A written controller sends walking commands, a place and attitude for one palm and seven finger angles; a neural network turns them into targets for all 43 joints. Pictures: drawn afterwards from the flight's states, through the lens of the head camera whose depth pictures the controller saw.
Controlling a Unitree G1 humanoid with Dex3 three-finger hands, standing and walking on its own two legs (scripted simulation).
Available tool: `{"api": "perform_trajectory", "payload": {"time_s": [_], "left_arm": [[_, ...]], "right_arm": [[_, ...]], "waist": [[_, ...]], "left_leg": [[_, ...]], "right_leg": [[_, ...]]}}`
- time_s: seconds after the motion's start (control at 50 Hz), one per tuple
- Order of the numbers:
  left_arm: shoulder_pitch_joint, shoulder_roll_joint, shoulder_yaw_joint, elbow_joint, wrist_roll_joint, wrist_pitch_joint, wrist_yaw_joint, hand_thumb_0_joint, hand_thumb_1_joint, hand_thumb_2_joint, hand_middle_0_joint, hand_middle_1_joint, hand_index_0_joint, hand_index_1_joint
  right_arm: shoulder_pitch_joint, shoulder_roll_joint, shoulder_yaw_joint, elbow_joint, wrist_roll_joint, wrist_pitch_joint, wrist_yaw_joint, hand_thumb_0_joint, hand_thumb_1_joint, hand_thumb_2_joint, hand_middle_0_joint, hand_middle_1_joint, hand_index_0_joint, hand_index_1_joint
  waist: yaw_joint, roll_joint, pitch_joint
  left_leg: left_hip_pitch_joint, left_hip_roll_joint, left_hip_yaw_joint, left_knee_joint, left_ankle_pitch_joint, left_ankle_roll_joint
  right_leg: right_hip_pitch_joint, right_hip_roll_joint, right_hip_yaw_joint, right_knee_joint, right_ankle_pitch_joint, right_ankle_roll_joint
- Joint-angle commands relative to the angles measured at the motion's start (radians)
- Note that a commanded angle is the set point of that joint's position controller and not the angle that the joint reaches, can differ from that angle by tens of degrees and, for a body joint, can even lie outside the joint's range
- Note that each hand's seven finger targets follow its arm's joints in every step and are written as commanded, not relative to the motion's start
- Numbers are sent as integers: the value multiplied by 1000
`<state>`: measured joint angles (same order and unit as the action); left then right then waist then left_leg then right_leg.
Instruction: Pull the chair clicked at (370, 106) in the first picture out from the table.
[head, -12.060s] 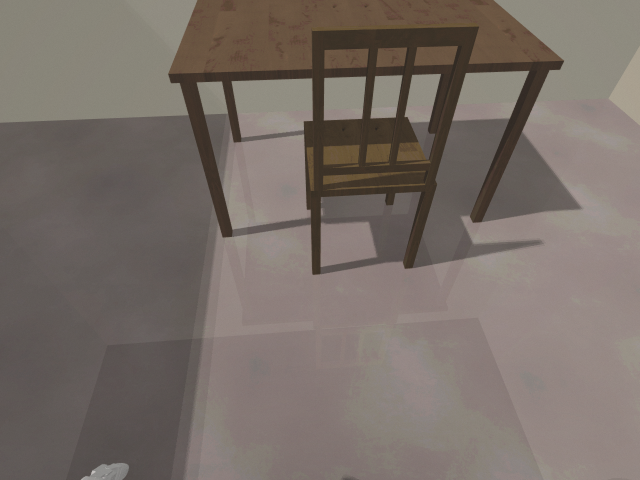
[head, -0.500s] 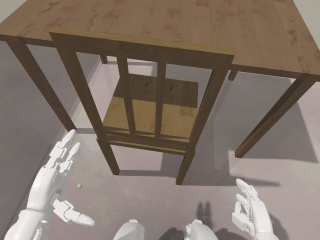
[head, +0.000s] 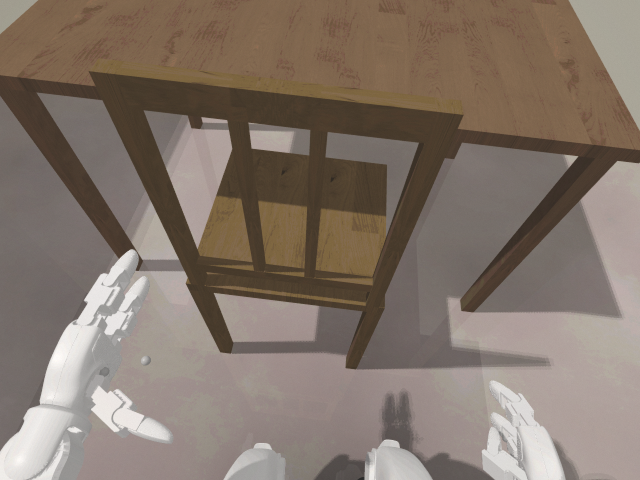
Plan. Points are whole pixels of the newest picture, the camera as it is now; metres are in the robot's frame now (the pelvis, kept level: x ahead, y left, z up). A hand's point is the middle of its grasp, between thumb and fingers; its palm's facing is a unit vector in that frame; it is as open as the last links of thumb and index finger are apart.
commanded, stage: raise the hand toward the chair's back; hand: left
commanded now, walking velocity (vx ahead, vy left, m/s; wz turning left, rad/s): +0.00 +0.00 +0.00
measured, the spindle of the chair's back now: (251, 209) +0.48 +0.13 +0.00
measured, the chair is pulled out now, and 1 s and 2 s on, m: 0.00 0.00 0.00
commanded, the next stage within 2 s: aim the fingers beside a spindle in 0.22 s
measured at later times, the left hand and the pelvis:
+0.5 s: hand (157, 359) +0.24 +0.19 +0.03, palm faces -0.09 -1.00 -0.05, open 16.9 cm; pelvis +0.00 +0.00 -0.01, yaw +1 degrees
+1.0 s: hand (196, 331) +0.28 +0.16 +0.02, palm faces -0.10 -0.99 -0.05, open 16.9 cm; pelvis +0.00 -0.01 -0.01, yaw +0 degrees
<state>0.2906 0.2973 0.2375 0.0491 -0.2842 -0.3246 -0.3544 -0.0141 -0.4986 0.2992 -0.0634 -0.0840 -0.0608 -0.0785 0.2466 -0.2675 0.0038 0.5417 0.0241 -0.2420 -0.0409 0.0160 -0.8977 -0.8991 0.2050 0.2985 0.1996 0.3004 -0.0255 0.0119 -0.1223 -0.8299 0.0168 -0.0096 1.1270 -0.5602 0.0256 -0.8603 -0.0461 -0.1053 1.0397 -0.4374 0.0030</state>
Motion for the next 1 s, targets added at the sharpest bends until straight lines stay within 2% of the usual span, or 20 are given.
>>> {"api": "perform_trajectory", "payload": {"time_s": [0.0,0.08,0.14,0.24,0.3,0.36,0.44,0.48,0.5,0.52,0.6,0.64,0.7,0.8,0.82,0.84,0.86,0.9,0.94,0.98], "left_arm": [[-61,141,86,-195,-23,-78,13,0,-500,300,-60,-80,-60,-80],[-73,145,73,-207,-18,-78,7,0,-500,300,-60,-80,-60,-80],[-67,153,81,-215,-18,-75,7,0,-500,300,-60,-80,-60,-80],[-75,139,75,-189,-27,-70,-4,0,-500,300,-60,-80,-60,-80],[-81,140,77,-197,-29,-72,-11,0,-500,300,-60,-80,-60,-80],[-135,98,10,-204,-16,-69,-8,0,-500,300,-60,-80,-60,-80],[-175,129,39,-160,-2,-72,11,0,-500,300,-60,-80,-60,-80],[-190,117,21,-185,7,-73,18,0,-500,300,-60,-80,-60,-80],[-182,116,21,-183,9,-71,24,0,-500,300,-60,-80,-60,-80],[-163,132,35,-177,14,-67,32,0,-500,300,-60,-80,-60,-80],[-200,104,9,-151,23,-65,54,0,-500,300,-60,-80,-60,-80],[-234,122,27,-127,29,-67,63,0,-500,300,-60,-80,-60,-80],[-218,108,16,-140,27,-78,64,0,-500,300,-60,-80,-60,-80],[-285,92,-9,-103,30,-82,64,0,-500,300,-60,-80,-60,-80],[-294,109,7,-92,31,-84,65,0,-500,300,-60,-80,-60,-80],[-300,122,22,-100,32,-90,67,0,-500,300,-60,-80,-60,-80],[-283,91,-2,-97,29,-90,63,0,-500,300,-60,-80,-60,-80],[-270,96,6,-80,27,-92,64,0,-500,300,-60,-80,-60,-80],[-303,95,2,-74,28,-98,64,0,-500,300,-60,-80,-60,-80],[-316,99,6,-49,32,-101,65,0,-500,300,-60,-80,-60,-80]], "right_arm": [[-33,-138,-52,-150,2,-49,-9,0,-900,-900,200,300,200,300],[-38,-140,-47,-154,4,-50,-9,0,-900,-900,200,300,200,300],[-34,-141,-46,-157,3,-52,-11,0,-900,-900,200,300,200,300],[-36,-140,-44,-151,3,-53,-15,0,-900,-900,200,300,200,300],[-37,-141,-44,-153,3,-55,-15,0,-900,-900,200,300,200,300],[-35,-139,-39,-150,1,-60,-13,0,-900,-900,200,300,200,300],[-29,-144,-42,-142,-1,-60,-18,0,-900,-900,200,300,200,300],[-30,-141,-41,-147,-2,-59,-17,0,-900,-900,200,300,200,300],[-25,-139,-42,-146,-2,-57,-15,0,-900,-900,200,300,200,300],[-26,-142,-44,-148,-3,-54,-14,0,-900,-900,200,300,200,300],[-25,-136,-42,-153,-5,-42,-10,0,-900,-900,200,300,200,300],[-23,-140,-42,-150,-6,-35,-11,0,-900,-900,200,300,200,300],[-18,-137,-46,-154,-7,-34,-7,0,-900,-900,200,300,200,300],[-18,-138,-44,-146,-7,-26,-5,0,-900,-900,200,300,200,300],[-16,-140,-45,-144,-9,-25,-7,0,-900,-900,200,300,200,300],[-12,-141,-48,-141,-9,-24,-8,0,-900,-900,200,300,200,300],[-14,-134,-47,-145,-10,-26,-4,0,-900,-900,200,300,200,300],[-10,-137,-48,-143,-8,-23,-2,0,-900,-900,200,300,200,300],[-12,-135,-47,-139,-9,-19,-1,0,-900,-900,200,300,200,300],[-13,-137,-48,-135,-8,-16,-2,0,-900,-900,200,300,200,300]], "waist": [[13,52,-235],[10,87,-224],[12,71,-250],[2,34,-230],[9,46,-239],[-11,65,-226],[-6,26,-231],[1,78,-263],[3,77,-268],[9,64,-285],[1,46,-268],[-2,20,-272],[10,47,-325],[-13,25,-295],[-11,11,-299],[-3,29,-327],[-2,36,-337],[-2,9,-335],[-5,25,-336],[-8,2,-320]], "left_leg": [[118,-15,-51,-198,337,-35],[124,-15,-56,-206,306,-36],[138,-14,-59,-204,320,-34],[112,-16,-55,-192,306,-30],[115,-17,-57,-193,316,-34],[117,-16,-56,-180,298,-29],[76,-18,-54,-167,260,-26],[99,-19,-53,-168,297,-30],[106,-19,-54,-169,313,-35],[105,-17,-53,-165,328,-32],[75,-19,-45,-159,302,-30],[49,-18,-44,-153,284,-26],[74,-19,-41,-147,336,-30],[33,-19,-35,-130,298,-23],[22,-19,-32,-122,295,-19],[31,-20,-34,-122,317,-22],[38,-22,-29,-120,326,-22],[29,-21,-27,-116,328,-20],[14,-23,-25,-108,324,-19],[-2,-21,-25,-105,298,-18]], "right_leg": [[180,36,25,-113,156,-35],[166,36,26,-119,123,-37],[174,38,26,-118,135,-35],[169,39,28,-119,138,-33],[175,38,28,-113,144,-35],[138,36,28,-109,129,-31],[131,35,36,-104,98,-32],[136,31,35,-90,126,-35],[139,31,32,-88,137,-35],[146,32,33,-84,149,-35],[133,29,36,-83,140,-32],[133,30,40,-80,129,-32],[153,26,44,-68,176,-35],[123,26,50,-68,158,-31],[130,26,56,-69,160,-31],[140,23,56,-61,179,-33],[150,22,59,-61,193,-32],[150,22,58,-60,199,-31],[146,21,63,-54,201,-31],[134,22,65,-55,175,-31]]}}
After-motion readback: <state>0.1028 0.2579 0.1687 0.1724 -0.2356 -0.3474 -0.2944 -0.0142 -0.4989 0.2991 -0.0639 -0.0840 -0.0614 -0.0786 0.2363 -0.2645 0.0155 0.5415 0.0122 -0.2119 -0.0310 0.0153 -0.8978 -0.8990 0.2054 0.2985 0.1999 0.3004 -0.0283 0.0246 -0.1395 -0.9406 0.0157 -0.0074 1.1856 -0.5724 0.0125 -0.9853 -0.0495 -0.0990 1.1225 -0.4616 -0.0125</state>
